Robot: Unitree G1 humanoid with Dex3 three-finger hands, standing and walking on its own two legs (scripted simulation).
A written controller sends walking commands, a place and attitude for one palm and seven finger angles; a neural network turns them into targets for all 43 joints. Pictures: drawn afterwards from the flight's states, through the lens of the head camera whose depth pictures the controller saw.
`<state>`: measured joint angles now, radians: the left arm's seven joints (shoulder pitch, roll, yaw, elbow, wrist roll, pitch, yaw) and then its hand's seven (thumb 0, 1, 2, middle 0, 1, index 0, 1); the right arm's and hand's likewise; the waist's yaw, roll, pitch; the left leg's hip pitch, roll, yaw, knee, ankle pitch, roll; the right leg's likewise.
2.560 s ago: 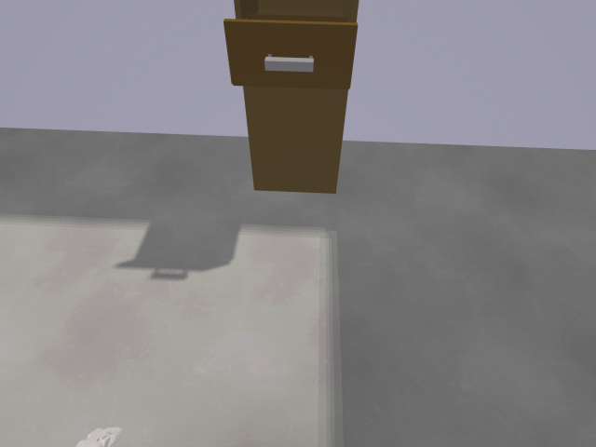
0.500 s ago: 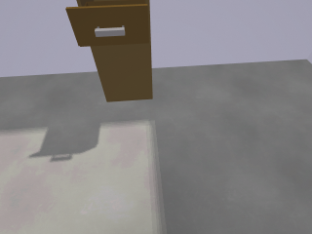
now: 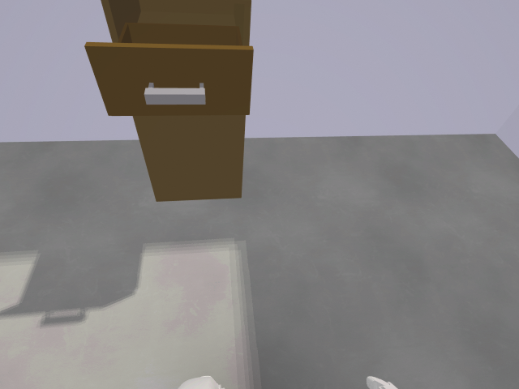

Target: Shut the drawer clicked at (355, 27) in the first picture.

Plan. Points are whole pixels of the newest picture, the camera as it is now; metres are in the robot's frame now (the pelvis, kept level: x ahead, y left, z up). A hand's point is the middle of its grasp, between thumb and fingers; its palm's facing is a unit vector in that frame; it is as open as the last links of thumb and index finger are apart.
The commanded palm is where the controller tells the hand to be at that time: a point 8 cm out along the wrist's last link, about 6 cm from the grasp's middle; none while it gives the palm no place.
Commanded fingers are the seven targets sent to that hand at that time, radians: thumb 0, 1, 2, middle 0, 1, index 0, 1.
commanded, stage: walk to a spot facing it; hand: left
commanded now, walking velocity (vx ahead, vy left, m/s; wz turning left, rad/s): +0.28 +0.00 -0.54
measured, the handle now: (176, 91) +0.72 +0.28 +0.05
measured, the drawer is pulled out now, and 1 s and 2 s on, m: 0.29 0.29 0.29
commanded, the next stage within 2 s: turn to face it in 0.26 s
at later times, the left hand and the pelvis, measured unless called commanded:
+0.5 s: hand (209, 298) +0.31 +0.13 -0.16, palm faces -0.23 -0.95 -0.21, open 7.3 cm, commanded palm none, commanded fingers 0.00 0.90 0.90 -0.20 -0.30 -0.20 -0.30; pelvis +0.16 -0.03 +0.00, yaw -11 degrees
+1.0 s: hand (156, 333) +0.23 +0.21 -0.17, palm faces +0.11 -0.97 -0.20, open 7.3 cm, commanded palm none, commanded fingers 0.00 0.90 0.90 -0.20 -0.30 -0.20 -0.30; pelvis +0.18 +0.01 +0.01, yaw +3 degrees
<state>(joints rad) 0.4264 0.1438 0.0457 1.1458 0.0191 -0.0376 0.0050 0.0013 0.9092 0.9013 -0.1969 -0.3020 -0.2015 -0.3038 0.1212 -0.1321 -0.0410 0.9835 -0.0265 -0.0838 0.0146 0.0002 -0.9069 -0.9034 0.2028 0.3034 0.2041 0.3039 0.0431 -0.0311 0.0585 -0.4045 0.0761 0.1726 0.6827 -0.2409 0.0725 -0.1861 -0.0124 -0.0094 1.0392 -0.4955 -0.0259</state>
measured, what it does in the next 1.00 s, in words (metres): walks ahead: right foot, then left foot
